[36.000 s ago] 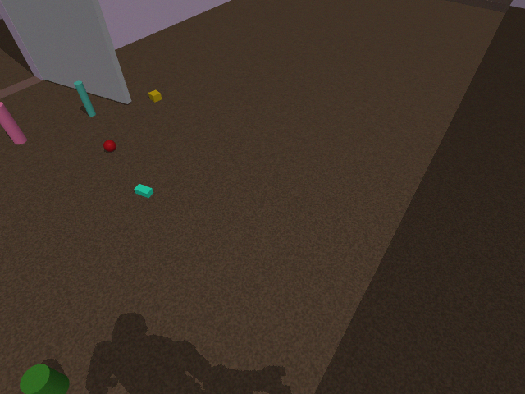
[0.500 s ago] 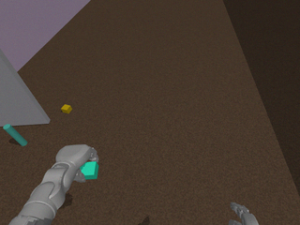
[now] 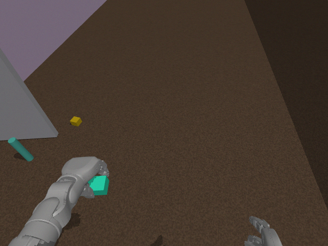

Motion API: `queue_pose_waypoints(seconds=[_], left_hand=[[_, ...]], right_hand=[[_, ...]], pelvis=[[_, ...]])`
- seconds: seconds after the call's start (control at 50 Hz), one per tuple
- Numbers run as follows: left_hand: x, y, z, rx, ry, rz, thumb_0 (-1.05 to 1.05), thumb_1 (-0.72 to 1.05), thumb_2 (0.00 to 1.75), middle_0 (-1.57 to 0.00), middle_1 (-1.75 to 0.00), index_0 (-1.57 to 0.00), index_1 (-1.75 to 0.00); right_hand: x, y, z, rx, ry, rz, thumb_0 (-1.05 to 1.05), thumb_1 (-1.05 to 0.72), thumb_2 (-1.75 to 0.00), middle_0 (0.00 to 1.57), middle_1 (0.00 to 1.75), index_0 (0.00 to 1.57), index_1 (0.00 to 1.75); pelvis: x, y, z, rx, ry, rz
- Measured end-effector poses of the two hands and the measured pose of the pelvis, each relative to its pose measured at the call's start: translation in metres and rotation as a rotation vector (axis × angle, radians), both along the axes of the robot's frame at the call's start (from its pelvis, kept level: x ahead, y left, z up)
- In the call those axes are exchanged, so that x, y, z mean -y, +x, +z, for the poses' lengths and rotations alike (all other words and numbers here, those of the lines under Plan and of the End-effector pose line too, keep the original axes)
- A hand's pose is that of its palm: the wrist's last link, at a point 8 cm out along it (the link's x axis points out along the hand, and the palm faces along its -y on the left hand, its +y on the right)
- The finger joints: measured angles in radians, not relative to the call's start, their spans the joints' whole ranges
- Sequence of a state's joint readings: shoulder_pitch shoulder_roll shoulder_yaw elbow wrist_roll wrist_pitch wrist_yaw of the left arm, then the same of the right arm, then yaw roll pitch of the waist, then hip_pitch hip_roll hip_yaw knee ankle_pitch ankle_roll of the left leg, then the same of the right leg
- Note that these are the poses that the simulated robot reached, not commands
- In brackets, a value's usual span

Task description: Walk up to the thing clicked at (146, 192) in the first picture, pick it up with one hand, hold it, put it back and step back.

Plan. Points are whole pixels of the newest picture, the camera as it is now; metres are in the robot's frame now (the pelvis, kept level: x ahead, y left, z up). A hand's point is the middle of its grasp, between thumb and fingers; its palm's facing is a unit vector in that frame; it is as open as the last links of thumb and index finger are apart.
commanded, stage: hold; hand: left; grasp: from above
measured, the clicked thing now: (92, 185) +0.31 +0.22 -0.07
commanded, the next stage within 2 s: crouch in 0.40 s
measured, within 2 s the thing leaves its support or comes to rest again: neither
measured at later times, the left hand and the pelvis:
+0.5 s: hand (87, 184) +0.30 +0.22 -0.03, palm faces -0.45 -0.04 -0.89, open 7.2 cm; pelvis +0.00 +0.00 +0.00, yaw +0 degrees
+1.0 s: hand (97, 193) +0.32 +0.24 -0.16, palm faces -0.43 +0.04 -0.90, open 7.3 cm; pelvis -0.02 +0.00 -0.06, yaw +1 degrees
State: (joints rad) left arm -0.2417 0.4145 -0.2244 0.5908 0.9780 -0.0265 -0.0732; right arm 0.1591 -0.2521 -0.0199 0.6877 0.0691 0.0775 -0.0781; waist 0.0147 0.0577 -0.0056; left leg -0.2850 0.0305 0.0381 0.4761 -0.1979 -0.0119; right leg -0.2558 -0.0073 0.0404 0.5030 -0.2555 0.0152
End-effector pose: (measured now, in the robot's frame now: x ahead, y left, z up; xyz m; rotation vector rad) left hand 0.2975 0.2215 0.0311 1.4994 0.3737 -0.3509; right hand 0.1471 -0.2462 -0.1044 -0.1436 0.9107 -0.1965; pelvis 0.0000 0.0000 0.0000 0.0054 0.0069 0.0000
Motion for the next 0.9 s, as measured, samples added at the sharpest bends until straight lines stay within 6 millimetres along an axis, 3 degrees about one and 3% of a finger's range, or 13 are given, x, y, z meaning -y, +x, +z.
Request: queue_pose_waypoints(seconds=[0.62,0.74,0.9], left_hand=[[-0.001,0.002,-0.008,-0.010,-0.003,-0.001,0.01,0.48,0.01,-0.93,-0.24,-0.96,-0.15],[-0.003,0.002,-0.028,-0.021,-0.003,-0.010,0.01,0.46,0.03,-0.94,-0.22,-0.97,-0.15],[-0.008,0.013,-0.083,0.003,0.044,-0.030,0.01,0.45,0.06,-0.95,-0.21,-0.98,-0.14]], right_hand=[[0.003,-0.004,-0.001,-0.028,-0.008,-0.014,0.01,-0.90,-0.89,0.20,0.30,0.20,0.30],[0.004,-0.008,-0.004,-0.053,-0.018,-0.010,0.01,-0.89,-0.89,0.20,0.30,0.20,0.30],[0.014,-0.034,-0.031,-0.147,-0.064,-0.002,0.00,-0.89,-0.89,0.20,0.30,0.20,0.30]], pelvis=[[0.000,0.002,0.001,-0.007,-0.001,0.001],[0.000,0.000,-0.003,-0.034,-0.001,0.009],[-0.001,-0.010,-0.029,-0.154,-0.014,0.021]])
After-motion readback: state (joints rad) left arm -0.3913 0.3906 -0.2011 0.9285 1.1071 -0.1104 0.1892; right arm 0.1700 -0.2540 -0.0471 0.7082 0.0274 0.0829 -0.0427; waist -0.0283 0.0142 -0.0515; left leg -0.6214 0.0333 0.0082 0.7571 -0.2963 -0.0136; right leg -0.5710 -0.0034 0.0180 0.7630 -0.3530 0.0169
